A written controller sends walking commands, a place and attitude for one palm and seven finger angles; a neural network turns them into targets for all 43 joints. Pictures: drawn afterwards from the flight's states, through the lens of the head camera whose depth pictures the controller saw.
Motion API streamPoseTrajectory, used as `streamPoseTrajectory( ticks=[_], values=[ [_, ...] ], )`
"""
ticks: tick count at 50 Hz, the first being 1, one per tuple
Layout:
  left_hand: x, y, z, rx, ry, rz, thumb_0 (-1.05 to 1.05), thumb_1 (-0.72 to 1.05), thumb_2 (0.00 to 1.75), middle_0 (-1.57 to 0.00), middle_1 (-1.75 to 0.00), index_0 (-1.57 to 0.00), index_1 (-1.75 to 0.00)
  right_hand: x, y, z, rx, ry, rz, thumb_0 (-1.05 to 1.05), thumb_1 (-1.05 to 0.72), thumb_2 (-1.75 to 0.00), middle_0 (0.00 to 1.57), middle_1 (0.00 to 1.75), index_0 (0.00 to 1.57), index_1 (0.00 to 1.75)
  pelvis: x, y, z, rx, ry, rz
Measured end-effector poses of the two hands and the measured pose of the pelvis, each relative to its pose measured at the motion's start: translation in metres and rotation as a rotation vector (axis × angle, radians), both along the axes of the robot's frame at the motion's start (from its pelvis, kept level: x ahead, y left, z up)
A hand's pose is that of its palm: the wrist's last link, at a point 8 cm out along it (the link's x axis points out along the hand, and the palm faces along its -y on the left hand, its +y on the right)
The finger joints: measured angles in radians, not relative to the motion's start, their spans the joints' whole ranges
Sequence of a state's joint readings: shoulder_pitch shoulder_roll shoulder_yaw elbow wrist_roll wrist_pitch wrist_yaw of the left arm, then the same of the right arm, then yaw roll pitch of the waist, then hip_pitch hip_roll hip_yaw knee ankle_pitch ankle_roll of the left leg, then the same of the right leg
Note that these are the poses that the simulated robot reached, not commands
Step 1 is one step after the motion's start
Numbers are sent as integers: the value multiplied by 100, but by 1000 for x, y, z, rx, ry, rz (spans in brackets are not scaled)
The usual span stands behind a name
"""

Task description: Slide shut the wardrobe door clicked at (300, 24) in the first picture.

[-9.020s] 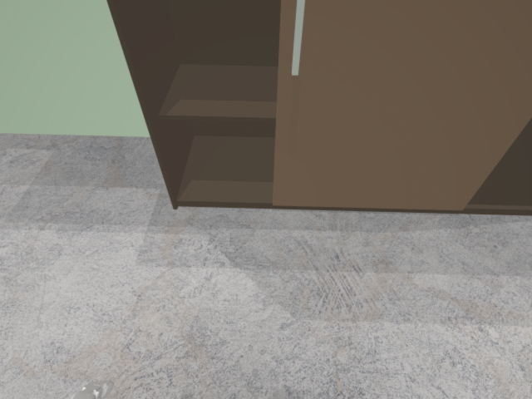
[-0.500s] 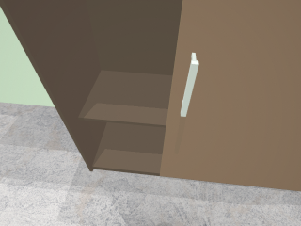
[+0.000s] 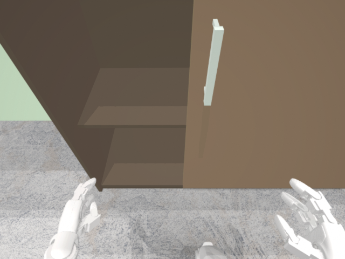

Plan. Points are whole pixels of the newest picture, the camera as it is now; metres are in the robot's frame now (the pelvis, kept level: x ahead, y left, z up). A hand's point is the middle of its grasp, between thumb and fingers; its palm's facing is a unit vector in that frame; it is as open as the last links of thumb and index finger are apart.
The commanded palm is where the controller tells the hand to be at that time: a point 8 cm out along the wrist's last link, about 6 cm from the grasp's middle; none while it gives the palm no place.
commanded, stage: raise the hand with hooked fingers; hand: right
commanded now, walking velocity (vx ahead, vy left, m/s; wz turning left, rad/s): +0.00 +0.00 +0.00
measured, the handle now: (211, 66) +0.55 -0.09 +0.16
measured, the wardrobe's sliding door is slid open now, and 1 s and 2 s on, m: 0.47 0.47 0.47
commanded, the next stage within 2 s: move the hooked fingers beside the handle in 1.60 s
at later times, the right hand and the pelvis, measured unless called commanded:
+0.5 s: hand (312, 190) +0.24 -0.25 +0.11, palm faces +0.01 +1.00 -0.06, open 12.1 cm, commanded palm +0.21 -0.31 +0.12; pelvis +0.01 -0.02 +0.03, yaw +1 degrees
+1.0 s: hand out of the picture +0.26 -0.30 +0.18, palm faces +0.04 +1.00 -0.07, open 14.0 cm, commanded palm +0.23 -0.36 +0.18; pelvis +0.00 -0.04 +0.06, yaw +0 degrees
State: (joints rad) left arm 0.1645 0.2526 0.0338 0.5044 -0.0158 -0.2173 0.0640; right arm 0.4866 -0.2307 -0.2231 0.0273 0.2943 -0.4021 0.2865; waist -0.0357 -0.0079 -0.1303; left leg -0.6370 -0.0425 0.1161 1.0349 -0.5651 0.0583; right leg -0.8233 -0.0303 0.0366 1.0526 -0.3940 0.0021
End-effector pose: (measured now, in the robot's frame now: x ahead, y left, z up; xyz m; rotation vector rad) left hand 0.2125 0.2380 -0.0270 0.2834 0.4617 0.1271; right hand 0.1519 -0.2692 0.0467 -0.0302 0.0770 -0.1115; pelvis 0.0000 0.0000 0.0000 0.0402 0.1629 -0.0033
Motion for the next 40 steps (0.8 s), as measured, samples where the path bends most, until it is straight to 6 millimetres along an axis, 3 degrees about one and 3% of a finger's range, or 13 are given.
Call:
streamPoseTrajectory(
  ticks=[4, 8, 14, 19, 27, 40],
  values=[
    [-14, -11, -18, -18, 69, -25, 1, 91, 90, -20, -30, -20, -30, 13, 0, 22, -43, -109, 48, 1, -42, -69, 23, 60, 23, 60, -4, 2, 0, 16, -3, -15],
    [-38, -18, -32, -66, 147, 6, 1, 91, 90, -20, -30, -20, -30, 39, 0, 32, -40, -77, 139, 1, -33, -65, 24, 66, 24, 66, -5, 2, 6, 16, -11, -9],
    [-74, -16, -31, -104, 208, 94, 2, 90, 90, -20, -30, -20, -30, 60, -13, 48, -21, -14, 124, 1, -19, -59, 25, 75, 25, 75, 1, -4, 22, -2, -23, 18],
    [-87, -5, -23, -72, 221, 126, 2, 90, 90, -20, -30, -20, -30, 62, -23, 60, -31, -45, 99, 1, -7, -54, 26, 83, 26, 83, 5, -12, 29, -5, -31, 25],
    [-74, -1, -1, -8, 164, 114, 2, 91, 90, -20, -30, -20, -30, 65, -38, 70, -31, -71, 107, 0, 11, -46, 27, 95, 27, 95, 6, -23, 35, 1, -62, 17],
    [-35, -45, 28, -46, 45, 9, 1, 91, 90, -20, -30, -20, -30, 78, -71, 106, -30, -108, 80, 0, 41, -34, 29, 114, 29, 114, 4, -36, 48, 8, -123, 0]
  ],
)
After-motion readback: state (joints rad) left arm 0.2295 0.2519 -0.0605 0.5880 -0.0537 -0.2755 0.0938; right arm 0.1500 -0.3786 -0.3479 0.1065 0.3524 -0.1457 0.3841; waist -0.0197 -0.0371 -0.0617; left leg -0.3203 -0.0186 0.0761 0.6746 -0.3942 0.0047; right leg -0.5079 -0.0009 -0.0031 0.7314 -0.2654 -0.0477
